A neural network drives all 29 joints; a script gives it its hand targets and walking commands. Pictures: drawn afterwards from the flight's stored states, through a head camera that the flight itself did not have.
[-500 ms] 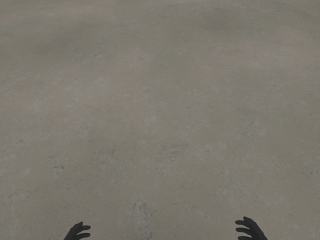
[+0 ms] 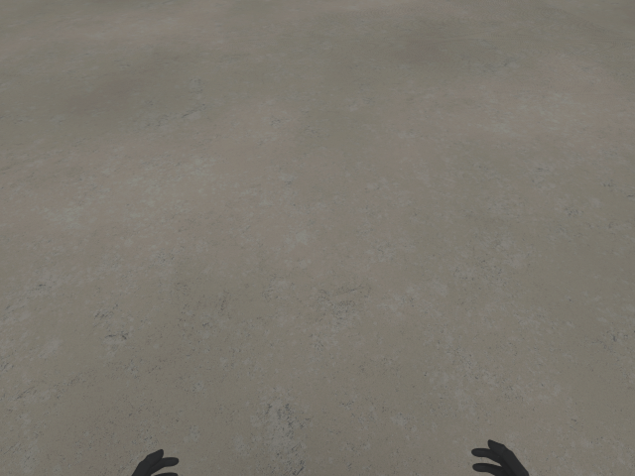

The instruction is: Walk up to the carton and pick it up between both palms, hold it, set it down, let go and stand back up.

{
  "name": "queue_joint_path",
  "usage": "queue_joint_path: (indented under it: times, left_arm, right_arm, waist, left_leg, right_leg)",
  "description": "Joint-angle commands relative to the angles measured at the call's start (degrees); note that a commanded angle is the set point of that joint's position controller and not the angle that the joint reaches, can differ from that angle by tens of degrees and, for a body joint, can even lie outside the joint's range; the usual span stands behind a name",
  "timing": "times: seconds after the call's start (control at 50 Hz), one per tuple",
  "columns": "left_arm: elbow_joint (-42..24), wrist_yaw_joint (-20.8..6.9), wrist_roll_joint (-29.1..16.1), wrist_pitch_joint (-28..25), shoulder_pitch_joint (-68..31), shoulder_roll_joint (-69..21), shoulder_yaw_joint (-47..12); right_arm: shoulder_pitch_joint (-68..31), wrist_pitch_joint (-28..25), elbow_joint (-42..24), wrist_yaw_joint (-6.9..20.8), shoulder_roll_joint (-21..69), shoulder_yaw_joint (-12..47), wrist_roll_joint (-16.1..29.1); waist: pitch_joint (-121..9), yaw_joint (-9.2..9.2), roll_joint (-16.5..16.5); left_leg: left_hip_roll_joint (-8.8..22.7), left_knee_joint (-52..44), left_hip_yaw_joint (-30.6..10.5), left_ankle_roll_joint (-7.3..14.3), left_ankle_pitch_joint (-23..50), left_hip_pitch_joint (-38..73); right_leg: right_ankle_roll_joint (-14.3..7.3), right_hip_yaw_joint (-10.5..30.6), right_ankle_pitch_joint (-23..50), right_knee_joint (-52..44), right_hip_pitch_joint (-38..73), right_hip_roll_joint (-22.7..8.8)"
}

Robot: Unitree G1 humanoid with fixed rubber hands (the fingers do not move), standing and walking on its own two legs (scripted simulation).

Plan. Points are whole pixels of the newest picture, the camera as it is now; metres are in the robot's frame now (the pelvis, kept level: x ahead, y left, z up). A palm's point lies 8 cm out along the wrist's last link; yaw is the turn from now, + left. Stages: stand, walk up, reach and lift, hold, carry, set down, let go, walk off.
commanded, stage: stand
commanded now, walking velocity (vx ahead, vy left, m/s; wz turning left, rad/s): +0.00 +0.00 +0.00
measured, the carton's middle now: out of the picture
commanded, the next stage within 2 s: walk up in 1.10 s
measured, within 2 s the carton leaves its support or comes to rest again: neither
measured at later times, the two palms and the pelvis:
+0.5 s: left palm out of the picture +0.10 +0.25 -0.09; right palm out of the picture +0.10 -0.24 -0.10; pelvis -0.01 +0.00 +0.00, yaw -1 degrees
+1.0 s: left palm out of the picture +0.10 +0.25 -0.10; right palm out of the picture +0.09 -0.24 -0.10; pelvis -0.01 +0.01 +0.00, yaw -2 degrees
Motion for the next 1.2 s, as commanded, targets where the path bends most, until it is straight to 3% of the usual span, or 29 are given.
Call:
queue_joint_path:
  times: [0.0, 0.56, 1.18]
  left_arm:
    - [-6.1, 0.3, 0.0, -1.5, -1.2, 7.8, 2.3]
    - [-4.2, 0.3, 0.0, -1.6, 0.7, 8.4, 1.8]
    - [-2.5, 0.6, -0.1, -1.4, 1.3, 8.8, 1.4]
  right_arm:
    - [-1.6, -1.6, -6.1, -0.3, -7.9, -2.5, 0.1]
    - [0.1, -1.6, -4.6, -0.4, -8.5, -2.0, 0.3]
    - [1.6, -1.3, -3.2, -0.6, -9.1, -1.5, 0.4]
  waist:
    - [-3.0, 0.13, -0.2]
    - [-2.7, 0.10, -0.3]
    - [-2.6, -0.03, -0.7]
  left_leg:
    - [5.0, -10.7, -6.9, 1.5, 4.9, -1.9]
    - [5.5, -12.4, -6.8, 1.6, 1.3, -2.6]
    - [5.9, -12.8, -5.6, 1.5, 2.4, -1.4]
  right_leg:
    - [-2.7, 4.3, 8.4, -7.3, 0.2, -3.9]
    - [-2.7, 5.3, 6.8, -8.0, -0.7, -3.5]
    - [-2.5, 6.3, 8.6, -8.2, -1.4, -3.1]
